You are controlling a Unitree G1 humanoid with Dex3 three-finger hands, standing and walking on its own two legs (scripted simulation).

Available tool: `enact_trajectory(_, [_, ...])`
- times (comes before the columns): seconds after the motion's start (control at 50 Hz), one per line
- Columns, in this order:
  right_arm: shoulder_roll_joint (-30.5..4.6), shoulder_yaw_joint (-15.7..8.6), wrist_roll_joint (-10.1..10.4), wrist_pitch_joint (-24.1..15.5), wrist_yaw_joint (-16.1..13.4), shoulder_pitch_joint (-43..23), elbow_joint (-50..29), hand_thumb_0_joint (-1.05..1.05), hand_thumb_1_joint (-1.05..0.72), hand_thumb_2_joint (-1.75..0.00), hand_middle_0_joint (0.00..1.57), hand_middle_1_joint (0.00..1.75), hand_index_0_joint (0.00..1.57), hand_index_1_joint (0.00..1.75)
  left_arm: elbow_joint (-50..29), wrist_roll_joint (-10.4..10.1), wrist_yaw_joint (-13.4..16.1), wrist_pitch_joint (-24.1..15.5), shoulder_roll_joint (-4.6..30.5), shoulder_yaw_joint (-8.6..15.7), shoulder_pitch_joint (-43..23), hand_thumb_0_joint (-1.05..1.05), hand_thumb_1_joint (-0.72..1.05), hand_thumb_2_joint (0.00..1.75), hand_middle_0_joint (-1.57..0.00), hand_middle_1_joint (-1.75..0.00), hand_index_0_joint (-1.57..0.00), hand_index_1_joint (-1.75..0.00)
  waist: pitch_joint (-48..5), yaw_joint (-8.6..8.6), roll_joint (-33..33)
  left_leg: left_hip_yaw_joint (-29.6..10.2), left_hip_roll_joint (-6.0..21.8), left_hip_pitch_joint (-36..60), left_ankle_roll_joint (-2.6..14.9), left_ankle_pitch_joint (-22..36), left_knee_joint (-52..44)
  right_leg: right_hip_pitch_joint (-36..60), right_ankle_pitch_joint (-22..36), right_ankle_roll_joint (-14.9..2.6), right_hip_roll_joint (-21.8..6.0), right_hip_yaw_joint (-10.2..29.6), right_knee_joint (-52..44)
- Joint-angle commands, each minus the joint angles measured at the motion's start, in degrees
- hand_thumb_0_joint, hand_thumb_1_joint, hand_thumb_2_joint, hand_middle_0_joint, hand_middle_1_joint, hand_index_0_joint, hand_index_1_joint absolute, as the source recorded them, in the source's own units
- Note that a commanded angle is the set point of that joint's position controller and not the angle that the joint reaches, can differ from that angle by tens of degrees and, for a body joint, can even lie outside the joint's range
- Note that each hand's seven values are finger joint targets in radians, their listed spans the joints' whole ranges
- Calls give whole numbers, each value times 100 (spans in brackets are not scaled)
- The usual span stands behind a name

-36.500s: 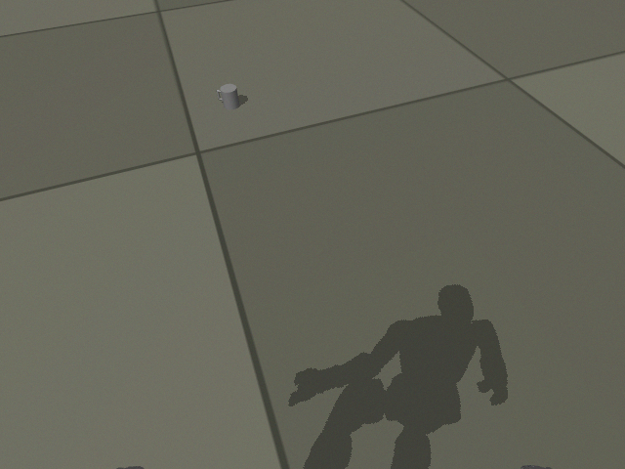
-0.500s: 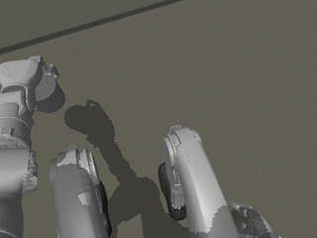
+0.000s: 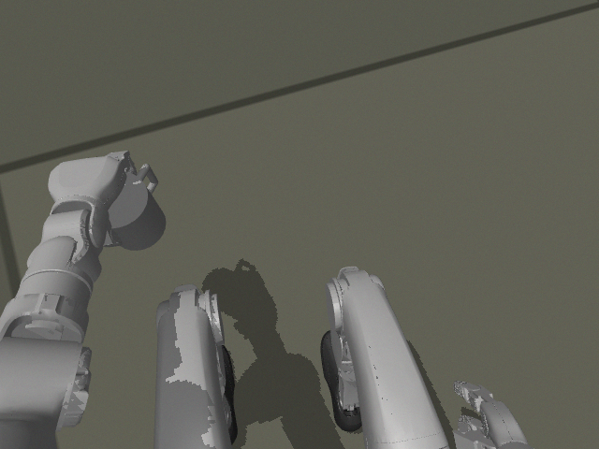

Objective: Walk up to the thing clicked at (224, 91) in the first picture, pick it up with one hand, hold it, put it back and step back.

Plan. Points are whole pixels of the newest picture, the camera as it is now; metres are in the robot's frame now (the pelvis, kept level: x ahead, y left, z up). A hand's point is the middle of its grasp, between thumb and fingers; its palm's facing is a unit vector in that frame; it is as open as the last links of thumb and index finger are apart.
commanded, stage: lift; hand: left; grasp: from above
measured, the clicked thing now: (133, 204) +0.46 +0.23 -0.17
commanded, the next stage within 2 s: hold in 1.10 s
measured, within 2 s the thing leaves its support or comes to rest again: neither
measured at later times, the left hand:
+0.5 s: hand (5, 208) +0.37 +0.26 +0.08, palm faces -0.47 -0.10 -0.87, open 11.6 cm
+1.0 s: hand out of the picture +0.37 +0.25 +0.18, palm faces -0.46 -0.10 -0.88, open 11.6 cm
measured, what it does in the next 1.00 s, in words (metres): rises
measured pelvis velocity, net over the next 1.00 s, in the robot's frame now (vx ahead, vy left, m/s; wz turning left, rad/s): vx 0.07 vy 0.01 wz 0.06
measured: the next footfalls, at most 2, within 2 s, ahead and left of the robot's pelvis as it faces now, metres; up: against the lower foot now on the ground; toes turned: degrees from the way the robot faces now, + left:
none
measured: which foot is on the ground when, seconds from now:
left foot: down 0.00-1.00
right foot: down 0.00-1.00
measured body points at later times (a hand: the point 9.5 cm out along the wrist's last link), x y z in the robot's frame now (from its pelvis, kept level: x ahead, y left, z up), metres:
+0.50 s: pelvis +0.03 +0.01 +0.18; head +0.14 +0.03 +0.62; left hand +0.39 +0.26 +0.13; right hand +0.14 -0.25 +0.06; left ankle +0.09 +0.13 -0.41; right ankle +0.09 -0.14 -0.41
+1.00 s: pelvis +0.07 +0.01 +0.28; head +0.13 +0.02 +0.72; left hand +0.39 +0.25 +0.23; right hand +0.16 -0.26 +0.15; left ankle +0.09 +0.13 -0.41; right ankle +0.09 -0.14 -0.41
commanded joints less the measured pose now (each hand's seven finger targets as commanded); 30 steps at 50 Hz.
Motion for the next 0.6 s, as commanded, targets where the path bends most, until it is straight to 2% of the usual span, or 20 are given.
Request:
enact_trajectory(0.0, [-1145,-492,65,-71,-181,799,-334,0,-91,-90,20,30,20,30,-1926,-159,300,64,1393,394,-2243,0,50,113,-87,-98,-87,-98,-4009,38,1251,239,-144,3955,144,567,-1956,2120,947,-402,176,-287,-1894])
enact_trajectory(0.02, [-1123,-490,72,-72,-199,786,-328,0,-91,-90,20,30,20,30,-1775,-161,295,112,1336,384,-1943,0,50,113,-87,-99,-87,-99,-3848,60,1143,254,-144,4016,148,570,-2069,2256,941,-390,186,-274,-2043])
enact_trajectory(0.12, [-1062,-519,140,-72,-314,669,-272,0,-91,-90,20,30,20,30,-2035,-206,282,251,1082,272,-1476,0,50,113,-88,-97,-87,-97,-3731,111,1034,269,-147,4735,142,852,-2675,2869,1133,-360,165,-207,-2652])
enact_trajectory(0.16, [-1028,-518,164,-63,-366,584,-258,0,-91,-90,20,30,20,30,-2197,-247,285,281,1195,344,-1438,0,48,112,-87,-98,-86,-98,-3640,217,1067,245,-123,5055,127,826,-2985,3130,1114,-353,168,-195,-2896])
enact_trajectory(0.18, [-994,-506,179,-58,-389,524,-271,0,-91,-90,20,30,20,30,-2222,-247,299,302,1129,320,-1207,0,48,113,-87,-97,-86,-98,-3596,235,966,277,-127,5182,132,797,-3119,3338,1082,-350,178,-181,-3080])
enact_trajectory(0.2, [-962,-481,190,-55,-405,489,-244,0,-91,-90,20,30,20,30,-2002,-265,296,343,938,231,-1036,0,49,113,-88,-95,-87,-96,-3315,150,764,299,-135,5139,147,752,-3229,3453,1069,-334,178,-160,-3264])
enact_trajectory(0.22, [-969,-474,200,-59,-424,473,-236,0,-91,-90,20,30,20,30,-2016,-292,295,353,958,275,-977,0,50,112,-90,-94,-88,-95,-3122,169,759,278,-137,5195,137,638,-3433,3565,1001,-326,151,-146,-3396])
enact_trajectory(0.24, [-960,-481,210,-68,-450,419,-238,0,-91,-90,20,30,20,30,-2267,-313,289,343,932,234,-1080,0,50,112,-90,-93,-89,-94,-3200,211,961,254,-125,5447,112,670,-3616,3695,1036,-338,156,-138,-3457])
enact_trajectory(0.26, [-928,-482,229,-70,-473,386,-226,0,-91,-90,20,30,20,30,-2080,-304,283,369,829,191,-783,0,49,112,-89,-93,-88,-94,-3115,240,838,247,-123,5595,114,691,-3755,3834,1039,-336,171,-138,-3603])
enact_trajectory(0.32, [-899,-462,281,-79,-536,334,-260,0,-91,-90,20,30,20,30,-2294,-347,299,365,818,163,-653,0,49,110,-90,-91,-88,-92,-2877,303,740,247,-132,5946,103,664,-4247,4356,1029,-338,182,-98,-4056])
enact_trajectory(0.34, [-896,-461,283,-90,-566,317,-211,0,-91,-90,20,30,20,30,-2216,-341,305,361,775,137,-631,0,48,112,-90,-90,-88,-92,-2748,289,728,253,-128,6085,95,637,-4387,4463,1007,-337,190,-73,-4214])
enact_trajectory(0.36, [-859,-442,285,-103,-577,339,-153,0,-91,-91,20,30,20,30,-1809,-329,301,384,615,79,-326,0,47,109,-89,-90,-87,-92,-2375,243,540,259,-123,6093,98,672,-4498,4518,1026,-327,188,-74,-4361])
enact_trajectory(0.38, [-863,-459,288,-128,-595,372,-132,0,-91,-91,20,30,20,30,-2067,-339,306,332,558,30,-524,0,48,111,-91,-89,-88,-92,-2423,238,543,263,-123,6229,97,788,-4602,4691,1124,-334,184,-46,-4487])
enact_trajectory(0.4, [-874,-460,288,-153,-612,372,-126,0,-91,-90,20,30,20,30,-1972,-338,327,312,616,67,-470,0,48,111,-91,-88,-88,-91,-2427,278,597,206,-106,6472,75,804,-4773,4778,1136,-331,180,-52,-4560])
enact_trajectory(0.48, [-833,-454,296,-231,-642,425,-77,0,-91,-90,20,30,20,30,-1895,-337,435,233,416,-63,-455,0,47,109,-89,-89,-87,-91,-2165,303,480,268,-133,6912,77,1007,-5256,5355,1324,-332,176,3,-5129])
enact_trajectory(0.5, [-806,-442,279,-253,-639,443,-26,0,-91,-91,20,30,20,30,-1639,-336,447,229,323,-102,-199,0,46,108,-87,-90,-85,-92,-1956,292,481,281,-142,6938,68,1100,-5358,5439,1394,-323,167,12,-5249])
enact_trajectory(0.58, [-823,-469,244,-304,-630,528,-14,0,-91,-91,20,30,20,30,-1567,-257,577,170,291,-104,-248,0,49,112,-91,-91,-88,-93,-2005,365,418,339,-141,7529,58,1618,-5757,6011,1848,-312,172,-8,-5645])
